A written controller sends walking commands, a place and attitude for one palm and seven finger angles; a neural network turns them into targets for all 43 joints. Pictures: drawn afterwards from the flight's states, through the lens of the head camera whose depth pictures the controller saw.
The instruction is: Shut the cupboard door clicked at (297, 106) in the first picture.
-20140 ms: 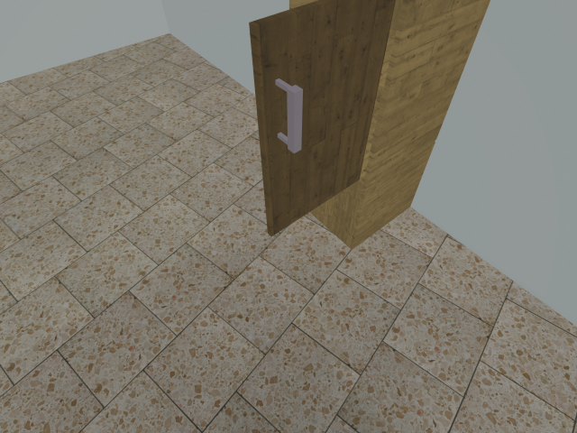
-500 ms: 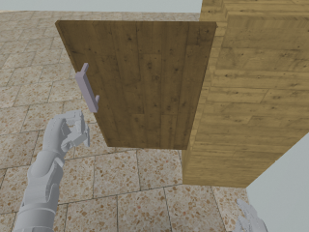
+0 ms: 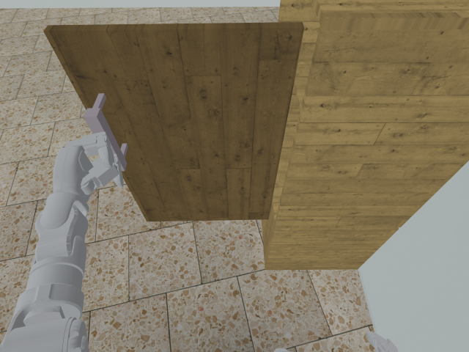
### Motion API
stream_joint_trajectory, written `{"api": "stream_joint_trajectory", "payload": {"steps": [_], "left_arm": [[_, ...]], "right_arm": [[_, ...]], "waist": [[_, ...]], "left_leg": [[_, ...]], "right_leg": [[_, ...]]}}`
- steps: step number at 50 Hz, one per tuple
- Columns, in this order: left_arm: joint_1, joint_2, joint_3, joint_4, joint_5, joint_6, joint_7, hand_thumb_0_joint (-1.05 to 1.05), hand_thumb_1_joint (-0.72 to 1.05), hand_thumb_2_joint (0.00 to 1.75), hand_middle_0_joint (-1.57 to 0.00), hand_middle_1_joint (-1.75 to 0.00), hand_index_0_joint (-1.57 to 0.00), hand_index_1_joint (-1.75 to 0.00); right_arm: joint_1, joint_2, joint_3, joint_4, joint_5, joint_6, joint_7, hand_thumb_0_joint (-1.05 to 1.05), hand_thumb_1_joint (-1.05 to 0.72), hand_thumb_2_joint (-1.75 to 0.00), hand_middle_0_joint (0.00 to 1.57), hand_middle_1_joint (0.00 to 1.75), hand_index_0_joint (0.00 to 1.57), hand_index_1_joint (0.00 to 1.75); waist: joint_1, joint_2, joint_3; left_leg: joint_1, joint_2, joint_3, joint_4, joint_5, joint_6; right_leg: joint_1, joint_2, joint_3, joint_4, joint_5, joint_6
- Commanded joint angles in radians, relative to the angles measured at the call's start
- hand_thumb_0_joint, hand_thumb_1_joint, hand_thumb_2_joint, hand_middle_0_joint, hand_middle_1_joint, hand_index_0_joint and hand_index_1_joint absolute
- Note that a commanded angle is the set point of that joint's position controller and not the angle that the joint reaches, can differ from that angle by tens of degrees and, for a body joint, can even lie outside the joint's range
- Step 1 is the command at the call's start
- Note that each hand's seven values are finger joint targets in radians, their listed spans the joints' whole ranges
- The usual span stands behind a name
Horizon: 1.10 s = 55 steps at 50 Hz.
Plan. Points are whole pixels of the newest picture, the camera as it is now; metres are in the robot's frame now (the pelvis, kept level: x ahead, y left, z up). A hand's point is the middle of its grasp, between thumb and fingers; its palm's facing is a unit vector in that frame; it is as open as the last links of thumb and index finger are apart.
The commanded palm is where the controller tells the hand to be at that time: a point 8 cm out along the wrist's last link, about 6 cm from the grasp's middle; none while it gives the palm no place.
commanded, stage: bring the fist close to the handle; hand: left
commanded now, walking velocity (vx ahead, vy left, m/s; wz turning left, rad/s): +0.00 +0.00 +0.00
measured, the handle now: (110, 134) +0.48 +0.24 +0.09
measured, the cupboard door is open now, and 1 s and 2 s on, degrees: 91 83 69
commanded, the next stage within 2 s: push the door shut along its arc in 0.22 s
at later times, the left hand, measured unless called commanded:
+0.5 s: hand (117, 166) +0.40 +0.21 +0.09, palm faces +0.00 -1.00 -0.01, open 3.1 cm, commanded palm +0.38 +0.26 +0.09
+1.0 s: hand (128, 142) +0.45 +0.20 +0.10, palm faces -0.15 -0.99 -0.01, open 3.2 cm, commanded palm +0.44 +0.25 +0.09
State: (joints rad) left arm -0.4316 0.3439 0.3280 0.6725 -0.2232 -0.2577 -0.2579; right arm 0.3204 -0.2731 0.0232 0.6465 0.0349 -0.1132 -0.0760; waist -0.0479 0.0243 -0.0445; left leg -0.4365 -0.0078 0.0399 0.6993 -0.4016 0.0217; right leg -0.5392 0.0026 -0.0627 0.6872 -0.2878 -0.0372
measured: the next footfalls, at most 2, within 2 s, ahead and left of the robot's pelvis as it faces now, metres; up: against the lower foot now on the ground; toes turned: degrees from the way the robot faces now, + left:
none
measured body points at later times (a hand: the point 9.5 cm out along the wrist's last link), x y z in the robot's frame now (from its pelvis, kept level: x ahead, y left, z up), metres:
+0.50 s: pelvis +0.00 +0.01 +0.00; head +0.05 +0.00 +0.45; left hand +0.40 +0.26 +0.09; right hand +0.11 -0.25 -0.11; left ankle -0.03 +0.10 -0.72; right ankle +0.03 -0.10 -0.72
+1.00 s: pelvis -0.01 +0.01 -0.01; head +0.08 +0.02 +0.43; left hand +0.45 +0.25 +0.10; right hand +0.03 -0.26 -0.12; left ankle -0.03 +0.10 -0.72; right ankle +0.03 -0.10 -0.72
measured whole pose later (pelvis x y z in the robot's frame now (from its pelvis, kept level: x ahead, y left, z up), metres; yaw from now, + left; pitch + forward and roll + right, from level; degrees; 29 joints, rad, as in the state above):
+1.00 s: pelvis -0.01 +0.01 -0.01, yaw +1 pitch +12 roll -1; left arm -0.81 0.47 0.28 1.09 -0.21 -0.31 -0.43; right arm 0.37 -0.29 0.03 0.68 0.03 -0.05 -0.08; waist -0.11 0.02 -0.04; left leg -0.58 -0.02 0.02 0.78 -0.42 0.04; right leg -0.65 -0.01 -0.08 0.72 -0.29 -0.02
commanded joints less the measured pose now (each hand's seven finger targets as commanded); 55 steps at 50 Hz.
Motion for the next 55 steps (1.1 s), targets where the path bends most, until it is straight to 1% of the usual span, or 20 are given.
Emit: {"api": "stream_joint_trajectory", "payload": {"steps": [1,3,6,10,14,16,18,22,25,26,28,30,31,36,37,43,45,47,51,55], "left_arm": [[-0.26,0.249,0.082,-0.14,-0.028,-0.059,-0.02,0.0,0.9,0.9,-1.3,-1.5,-1.3,-1.5],[-0.282,0.281,0.104,-0.138,-0.035,-0.057,-0.025,0.0,0.9,0.9,-1.3,-1.5,-1.3,-1.5],[-0.348,0.259,0.074,-0.221,-0.031,-0.082,-0.03,0.0,0.9,0.9,-1.3,-1.5,-1.3,-1.5],[-0.408,0.258,0.055,-0.244,-0.027,-0.118,-0.028,0.0,0.9,0.9,-1.3,-1.5,-1.3,-1.5],[-0.387,0.248,0.048,-0.142,-0.032,-0.101,-0.037,0.0,0.9,0.9,-1.3,-1.5,-1.3,-1.5],[-0.371,0.223,0.033,-0.108,-0.033,-0.079,-0.04,0.0,0.9,0.9,-1.3,-1.5,-1.3,-1.5],[-0.379,0.264,0.049,-0.084,-0.024,-0.067,-0.046,0.0,0.9,0.9,-1.3,-1.5,-1.3,-1.5],[-0.53,0.265,0.018,-0.112,-0.007,-0.088,-0.048,0.0,0.9,0.9,-1.3,-1.5,-1.3,-1.5],[-0.607,0.262,0.006,-0.089,-0.008,-0.11,-0.05,0.0,0.9,0.9,-1.3,-1.5,-1.3,-1.5],[-0.596,0.274,0.023,-0.04,-0.011,-0.111,-0.054,0.0,0.9,0.9,-1.3,-1.5,-1.3,-1.5],[-0.565,0.308,0.049,0.01,-0.008,-0.11,-0.065,0.0,0.9,0.9,-1.3,-1.5,-1.3,-1.5],[-0.621,0.287,0.018,0.022,-0.002,-0.11,-0.08,0.0,0.9,0.9,-1.3,-1.5,-1.3,-1.5],[-0.638,0.276,0.003,0.037,0.002,-0.112,-0.089,0.0,0.9,0.9,-1.3,-1.5,-1.3,-1.5],[-0.713,0.299,-0.001,0.083,0.004,-0.12,-0.121,0.0,0.9,0.9,-1.3,-1.5,-1.3,-1.5],[-0.735,0.275,-0.022,0.087,0.001,-0.122,-0.128,0.0,0.9,0.9,-1.3,-1.5,-1.3,-1.5],[-0.838,0.319,-0.017,0.16,0.004,-0.126,-0.17,0.0,0.9,0.9,-1.3,-1.5,-1.3,-1.5],[-0.859,0.298,-0.043,0.153,0.005,-0.13,-0.183,0.0,0.9,0.9,-1.3,-1.5,-1.3,-1.5],[-0.896,0.272,-0.069,0.178,0.007,-0.129,-0.187,0.0,0.9,0.9,-1.3,-1.5,-1.3,-1.5],[-0.915,0.357,0.002,0.242,0.008,-0.12,-0.182,0.0,0.9,0.9,-1.3,-1.5,-1.3,-1.5],[-1.001,0.366,-0.021,0.267,0.037,-0.119,-0.183,0.0,0.9,0.9,-1.3,-1.5,-1.3,-1.5]], "right_arm": [[0.01,-0.139,-0.056,-0.122,0.011,-0.029,-0.001,0.0,-0.9,-0.9,0.2,0.3,0.2,0.3],[0.01,-0.145,-0.057,-0.125,0.013,-0.019,-0.006,0.0,-0.9,-0.9,0.2,0.3,0.2,0.3],[0.001,-0.132,-0.056,-0.134,0.012,-0.022,-0.009,0.0,-0.9,-0.9,0.2,0.3,0.2,0.3],[0.007,-0.127,-0.056,-0.118,0.009,-0.025,-0.015,0.0,-0.9,-0.9,0.2,0.3,0.2,0.3],[0.012,-0.137,-0.056,-0.102,0.014,-0.021,-0.018,0.0,-0.9,-0.9,0.2,0.3,0.2,0.3],[0.008,-0.137,-0.054,-0.108,0.016,-0.02,-0.015,0.0,-0.9,-0.9,0.2,0.3,0.2,0.3],[0.017,-0.146,-0.053,-0.11,0.016,-0.013,-0.016,0.0,-0.9,-0.9,0.2,0.3,0.2,0.3],[0.021,-0.139,-0.049,-0.111,0.013,-0.011,-0.013,0.0,-0.9,-0.9,0.2,0.3,0.2,0.3],[0.033,-0.139,-0.046,-0.102,0.009,-0.009,-0.014,0.0,-0.9,-0.9,0.2,0.3,0.2,0.3],[0.042,-0.143,-0.048,-0.096,0.009,-0.008,-0.014,0.0,-0.9,-0.9,0.2,0.3,0.2,0.3],[0.055,-0.151,-0.046,-0.093,0.007,0.001,-0.014,0.0,-0.9,-0.9,0.2,0.3,0.2,0.3],[0.06,-0.15,-0.046,-0.09,0.009,0.005,-0.011,0.0,-0.9,-0.9,0.2,0.3,0.2,0.3],[0.06,-0.148,-0.045,-0.088,0.009,0.006,-0.01,0.0,-0.9,-0.9,0.2,0.3,0.2,0.3],[0.091,-0.16,-0.049,-0.075,0.007,0.018,-0.008,0.0,-0.9,-0.9,0.2,0.3,0.2,0.3],[0.094,-0.158,-0.049,-0.073,0.006,0.019,-0.007,0.0,-0.9,-0.9,0.2,0.3,0.2,0.3],[0.13,-0.175,-0.049,-0.049,0.001,0.034,-0.011,0.0,-0.9,-0.9,0.2,0.3,0.2,0.3],[0.132,-0.175,-0.051,-0.05,0.002,0.035,-0.009,0.0,-0.9,-0.9,0.2,0.3,0.2,0.3],[0.14,-0.176,-0.05,-0.038,-0.001,0.036,-0.007,0.0,-0.9,-0.9,0.2,0.3,0.2,0.3],[0.168,-0.192,-0.051,-0.031,-0.005,0.047,-0.006,0.0,-0.9,-0.9,0.2,0.3,0.2,0.3],[0.178,-0.193,-0.046,-0.027,-0.008,0.053,-0.003,0.0,-0.9,-0.9,0.2,0.3,0.2,0.3]], "waist": [[0.025,-0.047,-0.294],[0.02,-0.085,-0.279],[0.016,0.02,-0.328],[-0.003,0.048,-0.335],[-0.013,-0.019,-0.301],[-0.006,-0.002,-0.282],[-0.005,-0.003,-0.285],[-0.023,0.041,-0.315],[-0.035,0.029,-0.353],[-0.034,-0.01,-0.346],[-0.023,-0.005,-0.356],[-0.038,-0.004,-0.356],[-0.039,0.04,-0.351],[-0.06,0.028,-0.369],[-0.069,0.016,-0.372],[-0.094,0.03,-0.377],[-0.1,0.07,-0.414],[-0.114,0.099,-0.398],[-0.115,0.014,-0.416],[-0.139,0.073,-0.4]], "left_leg": [[-0.052,0.001,-0.023,-0.099,0.293,-0.004],[-0.075,0.002,-0.024,-0.103,0.259,0.002],[-0.024,-0.003,-0.022,-0.101,0.281,0.003],[0.008,0.001,-0.033,-0.095,0.276,0.004],[-0.021,0.004,-0.04,-0.1,0.232,0.003],[-0.027,0.001,-0.04,-0.105,0.222,0.001],[-0.033,0.003,-0.042,-0.102,0.225,0.001],[0.007,0.005,-0.054,-0.09,0.27,-0.003],[0.03,0.007,-0.061,-0.078,0.298,-0.003],[0.014,0.009,-0.061,-0.075,0.298,-0.004],[0.0,0.009,-0.059,-0.072,0.318,-0.004],[0.002,0.009,-0.061,-0.069,0.334,-0.005],[0.007,0.009,-0.06,-0.067,0.334,-0.009],[0.02,0.014,-0.073,-0.054,0.36,-0.009],[0.018,0.011,-0.07,-0.051,0.347,-0.006],[0.016,0.014,-0.089,-0.035,0.351,-0.005],[0.055,0.017,-0.095,-0.029,0.374,-0.011],[0.074,0.02,-0.106,-0.023,0.375,-0.017],[0.02,0.019,-0.11,-0.017,0.362,-0.009],[-0.002,0.016,-0.108,-0.008,0.321,-0.005]], "right_leg": [[0.321,-0.023,0.064,-0.064,0.305,0.017],[0.332,-0.026,0.072,-0.074,0.272,0.021],[0.325,-0.021,0.076,-0.069,0.288,0.015],[0.295,-0.013,0.073,-0.068,0.269,0.014],[0.272,-0.014,0.064,-0.075,0.224,0.017],[0.258,-0.017,0.061,-0.078,0.214,0.014],[0.261,-0.018,0.06,-0.072,0.211,0.012],[0.231,-0.013,0.055,-0.054,0.243,0.009],[0.227,-0.01,0.055,-0.043,0.263,0.009],[0.234,-0.009,0.054,-0.041,0.27,0.01],[0.247,-0.01,0.053,-0.031,0.287,0.007],[0.227,-0.012,0.052,-0.027,0.303,0.01],[0.211,-0.012,0.052,-0.026,0.294,0.007],[0.183,-0.006,0.048,-0.021,0.296,0.006],[0.18,-0.005,0.049,-0.024,0.293,0.009],[0.133,-0.002,0.044,-0.014,0.272,0.004],[0.1,-0.001,0.042,-0.011,0.264,0.006],[0.048,0.001,0.036,-0.011,0.237,0.004],[0.078,0.003,0.037,-0.004,0.247,0.006],[0.033,0.003,0.041,0.004,0.216,0.006]]}}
